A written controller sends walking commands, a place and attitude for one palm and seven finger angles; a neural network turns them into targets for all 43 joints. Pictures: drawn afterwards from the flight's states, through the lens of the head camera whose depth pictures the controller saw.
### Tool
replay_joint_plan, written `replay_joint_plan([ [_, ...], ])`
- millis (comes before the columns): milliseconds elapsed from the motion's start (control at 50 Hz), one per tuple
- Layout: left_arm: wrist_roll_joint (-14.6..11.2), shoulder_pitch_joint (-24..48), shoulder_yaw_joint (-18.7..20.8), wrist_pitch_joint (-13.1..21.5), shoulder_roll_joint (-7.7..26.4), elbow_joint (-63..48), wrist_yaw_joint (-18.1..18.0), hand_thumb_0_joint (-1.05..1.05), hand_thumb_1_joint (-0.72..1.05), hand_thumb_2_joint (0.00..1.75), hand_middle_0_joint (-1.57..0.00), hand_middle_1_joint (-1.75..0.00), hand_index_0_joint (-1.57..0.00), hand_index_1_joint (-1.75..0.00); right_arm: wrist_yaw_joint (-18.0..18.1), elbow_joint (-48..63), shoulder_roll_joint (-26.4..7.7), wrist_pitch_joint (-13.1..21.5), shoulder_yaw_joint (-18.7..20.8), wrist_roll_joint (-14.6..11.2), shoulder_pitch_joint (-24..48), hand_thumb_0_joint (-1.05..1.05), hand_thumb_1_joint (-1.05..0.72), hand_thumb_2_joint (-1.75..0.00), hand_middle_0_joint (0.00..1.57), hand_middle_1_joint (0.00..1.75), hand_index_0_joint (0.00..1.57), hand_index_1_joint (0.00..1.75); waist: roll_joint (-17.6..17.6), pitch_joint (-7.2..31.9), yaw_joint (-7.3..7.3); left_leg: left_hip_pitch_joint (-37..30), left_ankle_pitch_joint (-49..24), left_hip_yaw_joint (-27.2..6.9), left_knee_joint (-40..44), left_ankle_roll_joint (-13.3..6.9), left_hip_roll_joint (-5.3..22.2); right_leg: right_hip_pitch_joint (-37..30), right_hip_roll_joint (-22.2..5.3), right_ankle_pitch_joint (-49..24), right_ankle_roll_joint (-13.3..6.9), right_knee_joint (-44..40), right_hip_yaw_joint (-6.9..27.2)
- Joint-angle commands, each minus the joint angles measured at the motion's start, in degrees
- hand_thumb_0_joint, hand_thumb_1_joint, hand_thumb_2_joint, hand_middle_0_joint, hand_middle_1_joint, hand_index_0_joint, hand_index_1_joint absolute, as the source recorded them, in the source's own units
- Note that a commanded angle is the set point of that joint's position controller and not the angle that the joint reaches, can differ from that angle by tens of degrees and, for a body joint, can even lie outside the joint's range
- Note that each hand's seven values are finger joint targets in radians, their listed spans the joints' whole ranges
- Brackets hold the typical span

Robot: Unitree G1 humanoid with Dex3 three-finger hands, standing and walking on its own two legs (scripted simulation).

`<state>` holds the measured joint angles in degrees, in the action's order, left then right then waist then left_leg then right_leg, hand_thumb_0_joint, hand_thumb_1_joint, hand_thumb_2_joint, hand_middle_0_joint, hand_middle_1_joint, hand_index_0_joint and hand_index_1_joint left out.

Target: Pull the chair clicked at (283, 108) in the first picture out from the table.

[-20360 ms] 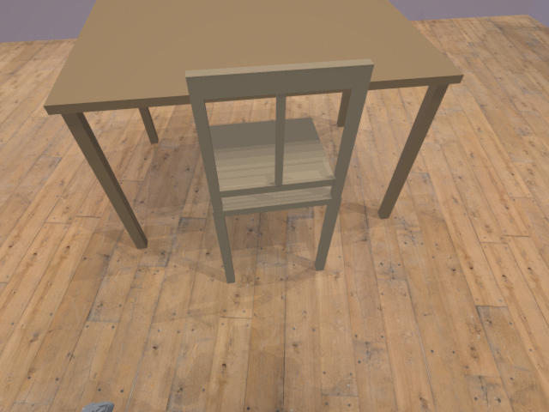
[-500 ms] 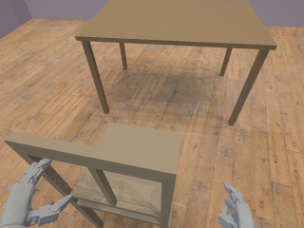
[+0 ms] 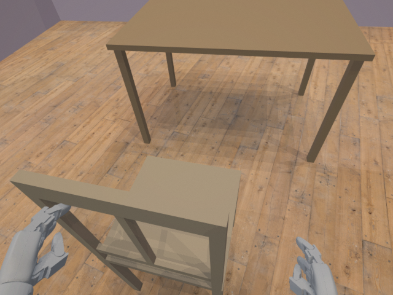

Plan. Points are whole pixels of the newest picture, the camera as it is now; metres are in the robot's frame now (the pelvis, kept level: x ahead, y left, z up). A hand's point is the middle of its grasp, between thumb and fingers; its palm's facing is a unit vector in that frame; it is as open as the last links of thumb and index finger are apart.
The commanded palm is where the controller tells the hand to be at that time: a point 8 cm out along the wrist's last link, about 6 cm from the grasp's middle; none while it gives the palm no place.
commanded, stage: draw the hand back to the body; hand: left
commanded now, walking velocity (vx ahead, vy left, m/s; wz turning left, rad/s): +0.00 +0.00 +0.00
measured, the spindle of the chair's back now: (139, 239) +0.23 +0.19 -0.07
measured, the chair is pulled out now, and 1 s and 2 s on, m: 0.68 0.68 0.68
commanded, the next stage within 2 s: step back with the hand held close in 0.04 s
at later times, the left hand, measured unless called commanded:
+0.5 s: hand (59, 270) +0.12 +0.25 +0.07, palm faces +0.01 -0.81 -0.59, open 6.5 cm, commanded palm +0.08 +0.30 +0.19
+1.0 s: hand out of the picture +0.05 +0.28 +0.17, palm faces +0.36 -0.80 -0.48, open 7.4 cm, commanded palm -0.01 +0.33 +0.19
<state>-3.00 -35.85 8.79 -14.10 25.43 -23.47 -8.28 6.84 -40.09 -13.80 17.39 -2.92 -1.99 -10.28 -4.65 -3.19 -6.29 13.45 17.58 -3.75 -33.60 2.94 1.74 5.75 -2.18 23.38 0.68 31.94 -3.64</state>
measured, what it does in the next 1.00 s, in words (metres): walks backwards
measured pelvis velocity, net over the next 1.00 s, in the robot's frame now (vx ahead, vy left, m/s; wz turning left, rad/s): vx -0.16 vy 0.04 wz -0.03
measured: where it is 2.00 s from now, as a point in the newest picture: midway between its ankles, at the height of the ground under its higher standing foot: outside the picture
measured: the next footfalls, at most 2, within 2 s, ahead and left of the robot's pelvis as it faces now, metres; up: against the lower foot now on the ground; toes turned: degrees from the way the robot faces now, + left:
right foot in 1.02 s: -0.16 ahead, -0.10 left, +0.00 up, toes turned -2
left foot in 1.32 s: -0.18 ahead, +0.15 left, +0.00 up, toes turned -1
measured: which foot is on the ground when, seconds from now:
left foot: down 0.00-1.00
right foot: down 0.00-0.84, up 0.86-1.00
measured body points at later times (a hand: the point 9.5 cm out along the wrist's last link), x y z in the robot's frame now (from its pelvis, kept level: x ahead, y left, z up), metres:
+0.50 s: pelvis -0.07 +0.00 +0.01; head +0.01 +0.00 +0.45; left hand +0.11 +0.29 +0.11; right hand +0.12 -0.24 -0.08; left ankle +0.01 +0.15 -0.73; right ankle -0.07 -0.12 -0.73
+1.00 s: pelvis -0.16 +0.04 +0.00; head -0.14 +0.06 +0.45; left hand +0.03 +0.32 +0.20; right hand +0.01 -0.19 -0.08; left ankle -0.06 +0.15 -0.73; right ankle -0.18 -0.11 -0.72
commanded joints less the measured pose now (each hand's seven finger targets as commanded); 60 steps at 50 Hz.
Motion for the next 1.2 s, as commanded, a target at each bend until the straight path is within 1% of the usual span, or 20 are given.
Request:
replay_joint_plan([
  [0, 1.17, 18.40, 19.56, 15.06, 15.32, -31.11, -5.23, 0.00, 0.90, 0.90, -0.20, -0.30, -0.20, -0.30, 0.73, 8.75, -4.84, 3.31, 2.13, 0.12, 5.66, 0.00, -0.90, -0.90, 0.20, 0.30, 0.20, 0.30, -5.61, 14.74, 1.98, -10.34, -22.79, 3.17, 2.38, -3.60, 0.57, 2.72, -1.93, -29.13, -1.86, -3.67, -1.01],
  [140, 1.05, 19.22, 19.08, 15.74, 14.74, -30.23, -4.47, 0.00, 0.90, 0.90, -0.20, -0.30, -0.20, -0.30, 0.87, 8.96, -4.28, 3.19, 1.62, 0.03, 6.42, 0.00, -0.90, -0.90, 0.20, 0.30, 0.20, 0.30, -7.65, 12.85, 1.87, -10.03, -19.29, 3.50, 2.91, -3.72, 0.35, 3.69, -2.12, -26.73, -2.05, -4.90, -0.43],
  [160, -1.21, 26.43, 24.86, 17.60, 22.38, -26.40, -2.41, 0.00, 0.90, 0.90, -0.20, -0.30, -0.20, -0.30, 1.27, 12.25, -7.15, -1.43, 3.51, -1.62, 3.26, 0.00, -0.90, -0.90, 0.20, 0.30, 0.20, 0.30, -1.71, 2.34, 4.01, -5.84, -21.58, 1.51, 2.73, -4.31, 1.86, 8.50, -3.12, -32.90, -2.09, -8.79, 7.14],
  [200, -1.07, 25.29, 21.51, 17.23, 17.46, -24.26, -1.03, 0.00, 0.90, 0.90, -0.20, -0.30, -0.20, -0.30, 0.73, 13.25, -5.79, -4.69, 3.39, -1.61, 4.27, 0.00, -0.90, -0.90, 0.20, 0.30, 0.20, 0.30, 3.42, 5.80, 4.67, -6.55, -22.79, 2.35, 1.69, -3.79, 1.80, 3.32, -4.61, -40.93, -1.57, -8.61, 5.51],
  [240, -0.83, 22.04, 22.20, 18.17, 17.59, -25.99, -1.09, 0.00, 0.90, 0.90, -0.20, -0.30, -0.20, -0.30, 0.79, 14.49, -5.67, -6.41, 3.42, -1.72, 5.63, 0.00, -0.90, -0.90, 0.20, 0.30, 0.20, 0.30, -3.30, 9.92, 4.23, -9.94, -27.83, 2.26, 3.53, -4.21, 2.44, 1.29, -4.72, -41.93, -1.42, -6.88, 5.84],
  [380, -1.14, 10.12, 25.15, 21.16, 19.23, -35.40, -2.71, 0.00, 0.90, 0.90, -0.20, -0.30, -0.20, -0.30, 0.22, 17.53, -5.80, -10.01, 4.49, -1.38, 6.19, 0.00, -0.90, -0.90, 0.20, 0.30, 0.20, 0.30, -6.64, 18.23, 3.19, -9.09, -34.93, -0.94, 5.79, -4.43, 5.74, -3.65, -3.10, -32.47, -1.00, -3.50, 3.45],
  [520, -1.49, 2.11, 30.31, 24.71, 20.53, -33.49, -3.35, 0.00, 0.90, 0.90, -0.20, -0.30, -0.20, -0.30, 1.30, 15.50, -5.84, -8.78, 5.31, -0.74, 5.49, 0.00, -0.90, -0.90, 0.20, 0.30, 0.20, 0.30, -11.56, 15.60, 3.42, 1.51, -14.03, -3.76, 10.75, -5.53, 7.79, -1.94, -1.30, -13.98, -0.16, -1.43, 1.78],
  [580, -1.02, -1.03, 29.41, 25.96, 13.79, -19.65, -3.17, 0.00, 0.90, 0.90, -0.20, -0.30, -0.20, -0.30, 0.94, 13.46, -5.67, -8.51, 5.81, 0.06, 3.59, 0.00, -0.90, -0.90, 0.20, 0.30, 0.20, 0.30, -2.62, 11.22, 5.18, 5.71, 2.19, -2.83, 7.77, -3.94, 5.36, 4.48, -2.90, -9.01, -1.43, -5.93, 4.94],
  [640, -0.66, -0.13, 23.41, 24.71, 7.21, -6.69, -2.39, 0.00, 0.90, 0.90, -0.20, -0.30, -0.20, -0.30, -0.48, 11.05, -5.21, -10.18, 6.87, -0.13, 2.35, 0.00, -0.90, -0.90, 0.20, 0.30, 0.20, 0.30, 12.13, 7.04, 6.80, -2.64, 4.72, 2.45, -14.07, -1.51, -0.72, 24.63, -12.34, 0.71, -7.36, -16.22, 13.19],
  [700, 0.11, 8.18, 19.88, 22.90, 6.05, -4.76, -2.43, 0.00, 0.90, 0.90, -0.20, -0.30, -0.20, -0.30, -0.86, 10.68, -4.38, -10.79, 5.88, 0.50, 4.99, 0.00, -0.90, -0.90, 0.20, 0.30, 0.20, 0.30, 18.28, 1.81, 7.53, 1.92, 3.73, 0.35, -11.34, -2.77, 0.72, 26.21, -13.00, -2.23, -6.89, -13.79, 8.89],
  [740, 0.69, 9.22, 18.73, 23.19, 5.31, -6.70, -2.11, 0.00, 0.90, 0.90, -0.20, -0.30, -0.20, -0.30, -0.43, 12.51, -4.74, -10.63, 5.18, 0.45, 6.22, 0.00, -0.90, -0.90, 0.20, 0.30, 0.20, 0.30, 12.65, -1.64, 6.78, 6.17, 0.91, -2.17, 4.46, -4.45, 2.99, 22.08, -7.75, -1.77, -4.06, -8.34, 6.94],
  [780, 1.72, 10.27, 19.63, 24.63, 7.67, -15.26, -2.06, 0.00, 0.90, 0.90, -0.20, -0.30, -0.20, -0.30, -0.22, 14.16, -6.22, -10.14, 5.34, 0.54, 6.69, 0.00, -0.90, -0.90, 0.20, 0.30, 0.20, 0.30, 5.69, 2.39, 4.97, 7.96, -9.48, -7.07, 12.85, -6.39, 8.27, 13.33, -1.89, -8.34, -0.64, -2.48, 4.71],
  [820, 2.43, 12.21, 23.36, 26.26, 11.69, -23.22, -2.39, 0.00, 0.90, 0.90, -0.20, -0.30, -0.20, -0.30, -0.19, 14.87, -5.82, -9.10, 4.98, 1.49, 8.00, 0.00, -0.90, -0.90, 0.20, 0.30, 0.20, 0.30, -11.02, 5.18, 5.45, 17.43, 4.03, -13.84, 22.64, -9.60, 13.48, 4.74, 0.04, -1.81, 0.58, 10.79, 3.25],
  [960, 0.31, 2.91, 25.57, 29.43, 10.11, -24.90, -1.99, 0.00, 0.90, 0.90, -0.20, -0.30, -0.20, -0.30, -1.19, 12.57, -5.51, -6.31, 5.22, 2.47, 2.40, 0.00, -0.90, -0.90, 0.20, 0.30, 0.20, 0.30, -13.12, 9.36, 5.49, 8.27, -8.68, -9.71, 14.86, -8.95, 11.51, 5.87, 1.41, -2.29, -0.31, 0.94, 1.56],
  [1020, -0.22, 2.17, 25.24, 29.89, 9.34, -17.75, -0.93, 0.00, 0.90, 0.90, -0.20, -0.30, -0.20, -0.30, -1.11, 10.34, -5.56, -6.48, 5.44, 2.63, 1.89, 0.00, -0.90, -0.90, 0.20, 0.30, 0.20, 0.30, -10.28, 11.72, 5.47, -0.46, -21.14, -8.32, 11.15, -8.22, 11.33, 7.18, 1.62, -5.64, -0.33, -7.27, 1.67],
  [1040, -0.43, 3.13, 23.19, 29.50, 7.48, -17.35, -0.40, 0.00, 0.90, 0.90, -0.20, -0.30, -0.20, -0.30, -1.37, 10.78, -6.01, -6.78, 6.17, 2.10, 1.77, 0.00, -0.90, -0.90, 0.20, 0.30, 0.20, 0.30, -5.68, 14.17, 5.37, -3.24, -22.27, -6.17, 8.78, -6.71, 10.41, 6.93, 2.33, -8.23, -0.52, -7.54, 1.53],
  [1080, -1.30, 2.65, 23.72, 29.26, 8.56, -16.45, 0.25, 0.00, 0.90, 0.90, -0.20, -0.30, -0.20, -0.30, -1.36, 12.42, -6.38, -7.35, 6.98, 1.20, 3.52, 0.00, -0.90, -0.90, 0.20, 0.30, 0.20, 0.30, 0.63, 12.95, 5.31, -0.84, -7.05, -3.42, 6.06, -4.59, 7.45, 9.68, 0.40, -8.08, -2.20, -9.87, 2.77],
  [1100, -1.51, 2.67, 23.61, 29.28, 9.25, -16.28, 0.29, 0.00, 0.90, 0.90, -0.20, -0.30, -0.20, -0.30, -1.30, 13.03, -6.01, -7.97, 7.18, 0.85, 3.60, 0.00, -0.90, -0.90, 0.20, 0.30, 0.20, 0.30, 7.02, 10.57, 6.01, -0.33, 3.08, -0.18, -0.69, -2.76, 3.05, 16.01, -4.33, -4.28, -4.80, -13.42, 7.81],
  [1140, -1.62, 2.06, 23.06, 27.53, 9.65, -14.06, -0.78, 0.00, 0.90, 0.90, -0.20, -0.30, -0.20, -0.30, -1.46, 11.97, -4.82, -9.68, 7.10, 0.63, 3.15, 0.00, -0.90, -0.90, 0.20, 0.30, 0.20, 0.30, 15.85, 9.20, 6.59, -2.61, 3.27, 2.37, -22.36, -1.02, -1.86, 28.10, -16.27, 2.67, -10.78, -19.72, 19.15],
  [1180, -1.26, 6.14, 22.63, 25.06, 8.92, -13.71, -1.83, 0.00, 0.90, 0.90, -0.20, -0.30, -0.20, -0.30, -1.59, 12.28, -3.56, -10.50, 5.51, 0.78, 4.55, 0.00, -0.90, -0.90, 0.20, 0.30, 0.20, 0.30, 16.87, 7.72, 7.49, 3.52, 5.98, -0.53, -21.88, -2.28, -0.49, 22.69, -16.44, -2.28, -9.69, -16.30, 14.23],
])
